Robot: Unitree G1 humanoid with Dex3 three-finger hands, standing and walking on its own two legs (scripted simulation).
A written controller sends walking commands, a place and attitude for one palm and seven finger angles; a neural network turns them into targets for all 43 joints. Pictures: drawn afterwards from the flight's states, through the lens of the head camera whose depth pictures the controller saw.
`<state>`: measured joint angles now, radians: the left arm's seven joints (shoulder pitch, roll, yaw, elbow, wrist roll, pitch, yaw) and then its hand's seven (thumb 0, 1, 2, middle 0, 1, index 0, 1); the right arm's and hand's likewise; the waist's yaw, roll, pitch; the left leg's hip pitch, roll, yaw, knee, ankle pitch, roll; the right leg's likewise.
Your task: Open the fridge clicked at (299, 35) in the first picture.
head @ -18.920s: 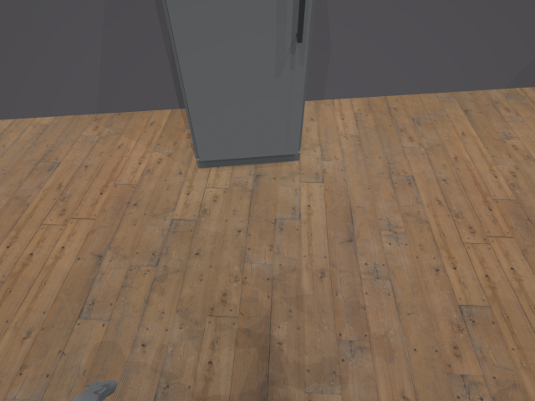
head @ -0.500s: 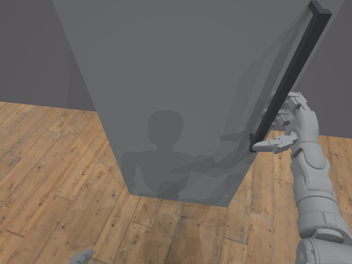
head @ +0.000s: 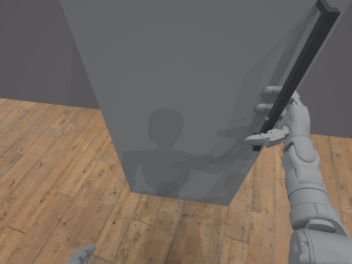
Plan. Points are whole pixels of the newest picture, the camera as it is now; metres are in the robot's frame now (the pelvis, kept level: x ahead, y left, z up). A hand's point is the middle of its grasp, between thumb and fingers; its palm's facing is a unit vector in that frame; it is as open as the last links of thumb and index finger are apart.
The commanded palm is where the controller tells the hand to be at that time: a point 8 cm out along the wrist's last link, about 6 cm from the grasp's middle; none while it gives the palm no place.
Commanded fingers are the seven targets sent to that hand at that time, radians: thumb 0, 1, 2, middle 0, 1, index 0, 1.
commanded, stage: slide the fingers in behind the handle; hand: right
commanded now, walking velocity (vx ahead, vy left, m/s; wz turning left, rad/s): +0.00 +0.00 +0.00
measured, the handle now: (280, 94) +0.48 -0.18 +0.15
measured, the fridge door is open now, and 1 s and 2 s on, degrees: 0 0 0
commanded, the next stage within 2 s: grip the handle and tug to test in 0.34 s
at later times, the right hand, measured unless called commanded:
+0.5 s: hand (267, 120) +0.43 -0.15 +0.11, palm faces +0.02 +1.00 +0.00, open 14.0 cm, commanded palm +0.40 -0.20 +0.12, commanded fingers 0.00 0.31 -0.38 0.32 1.23 0.32 1.23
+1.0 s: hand (268, 121) +0.43 -0.16 +0.11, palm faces +0.03 +1.00 +0.01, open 7.5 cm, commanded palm +0.40 -0.21 +0.12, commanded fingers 0.00 -0.85 -0.88 0.44 1.39 0.44 1.39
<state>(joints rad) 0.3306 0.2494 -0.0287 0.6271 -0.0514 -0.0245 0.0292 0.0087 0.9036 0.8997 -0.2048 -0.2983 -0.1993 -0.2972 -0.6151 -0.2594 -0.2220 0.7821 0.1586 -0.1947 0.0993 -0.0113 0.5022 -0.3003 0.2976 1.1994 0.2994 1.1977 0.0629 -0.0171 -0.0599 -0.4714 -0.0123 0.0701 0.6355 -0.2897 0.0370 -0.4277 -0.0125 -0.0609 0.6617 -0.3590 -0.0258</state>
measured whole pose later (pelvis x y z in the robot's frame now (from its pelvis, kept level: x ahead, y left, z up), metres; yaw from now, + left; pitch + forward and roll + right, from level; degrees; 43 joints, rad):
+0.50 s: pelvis +0.00 +0.00 +0.00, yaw +0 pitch +7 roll +0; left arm 0.32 0.26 -0.02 0.62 -0.06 -0.02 0.04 0.01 0.90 0.90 -0.20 -0.30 -0.20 -0.30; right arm -0.60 -0.27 -0.21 0.76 0.17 -0.20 0.11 -0.01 0.50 -0.30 0.30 1.20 0.30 1.20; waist 0.06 -0.02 -0.05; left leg -0.46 -0.02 0.08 0.63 -0.29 0.04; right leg -0.42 -0.02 -0.05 0.66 -0.35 -0.02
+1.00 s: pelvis +0.00 +0.00 +0.00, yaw +0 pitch +7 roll +1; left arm 0.32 0.25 -0.03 0.63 -0.05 -0.02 0.04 0.01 0.90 0.90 -0.20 -0.30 -0.20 -0.30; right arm -0.61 -0.26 -0.21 0.78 0.17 -0.19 0.11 0.00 -0.41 -0.69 0.39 1.33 0.39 1.33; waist 0.06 -0.02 -0.05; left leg -0.46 -0.01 0.08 0.63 -0.29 0.04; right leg -0.42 -0.01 -0.05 0.66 -0.35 -0.02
